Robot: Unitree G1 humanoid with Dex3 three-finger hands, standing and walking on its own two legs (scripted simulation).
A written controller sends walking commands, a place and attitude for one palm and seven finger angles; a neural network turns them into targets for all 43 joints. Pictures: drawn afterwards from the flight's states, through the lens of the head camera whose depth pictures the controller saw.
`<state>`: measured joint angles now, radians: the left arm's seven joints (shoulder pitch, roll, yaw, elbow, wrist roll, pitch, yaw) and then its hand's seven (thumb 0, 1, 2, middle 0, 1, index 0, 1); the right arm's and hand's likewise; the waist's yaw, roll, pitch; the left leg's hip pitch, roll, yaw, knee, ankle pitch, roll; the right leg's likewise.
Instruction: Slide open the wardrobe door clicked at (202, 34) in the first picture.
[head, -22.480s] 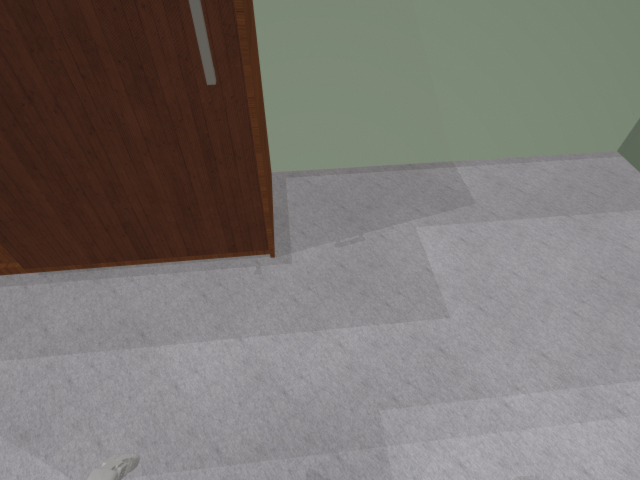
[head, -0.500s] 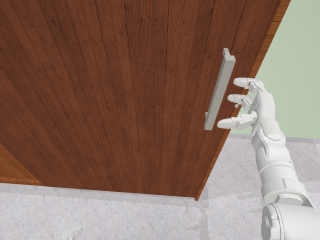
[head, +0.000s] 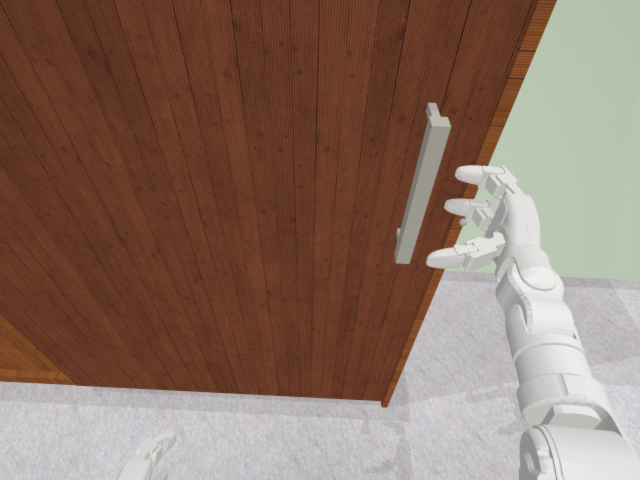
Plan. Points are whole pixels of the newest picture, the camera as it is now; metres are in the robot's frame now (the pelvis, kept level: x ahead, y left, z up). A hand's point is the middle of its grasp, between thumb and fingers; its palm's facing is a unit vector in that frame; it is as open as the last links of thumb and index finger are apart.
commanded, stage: move the hooked fingers beside the handle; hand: right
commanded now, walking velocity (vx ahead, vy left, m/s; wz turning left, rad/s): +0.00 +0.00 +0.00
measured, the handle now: (415, 191) +0.47 -0.08 +0.13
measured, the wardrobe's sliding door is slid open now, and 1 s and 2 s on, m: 0.00 0.00 0.00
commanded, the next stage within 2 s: feel for the door with the fingertips in 2.00 s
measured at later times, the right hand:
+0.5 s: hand (464, 218) +0.42 -0.14 +0.14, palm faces +0.00 +1.00 -0.01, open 14.0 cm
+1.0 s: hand (469, 222) +0.42 -0.15 +0.13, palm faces +0.03 +1.00 +0.00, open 13.9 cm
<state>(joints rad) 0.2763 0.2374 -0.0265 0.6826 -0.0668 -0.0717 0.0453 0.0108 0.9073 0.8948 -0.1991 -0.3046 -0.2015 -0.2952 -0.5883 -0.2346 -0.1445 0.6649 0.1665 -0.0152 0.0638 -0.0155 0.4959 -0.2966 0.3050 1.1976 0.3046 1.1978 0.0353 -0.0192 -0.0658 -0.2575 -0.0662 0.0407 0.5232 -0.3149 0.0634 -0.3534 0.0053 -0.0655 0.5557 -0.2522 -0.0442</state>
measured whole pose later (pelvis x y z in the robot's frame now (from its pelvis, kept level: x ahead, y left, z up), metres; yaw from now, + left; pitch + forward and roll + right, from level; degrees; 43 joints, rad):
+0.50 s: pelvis -0.01 +0.00 +0.00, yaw +0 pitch +3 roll +1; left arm 0.30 0.25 -0.02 0.70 -0.07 -0.09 0.05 0.01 0.91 0.89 -0.20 -0.30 -0.20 -0.30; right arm -0.64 -0.26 -0.16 0.72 0.17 -0.05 0.08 -0.02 0.50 -0.30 0.30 1.20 0.30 1.20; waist 0.05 -0.02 -0.06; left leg -0.29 -0.07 0.04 0.53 -0.31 0.06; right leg -0.38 0.00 -0.06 0.56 -0.24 -0.04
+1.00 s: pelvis +0.00 +0.01 +0.00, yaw +0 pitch +3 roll +0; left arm 0.28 0.25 -0.02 0.68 -0.07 -0.07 0.05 0.01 0.91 0.89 -0.20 -0.30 -0.20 -0.30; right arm -0.58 -0.28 -0.19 0.67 0.17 0.00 0.09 -0.02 0.50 -0.30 0.31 1.20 0.31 1.20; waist 0.05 -0.01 -0.07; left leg -0.26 -0.08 0.04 0.52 -0.31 0.07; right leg -0.36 0.00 -0.06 0.55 -0.25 -0.03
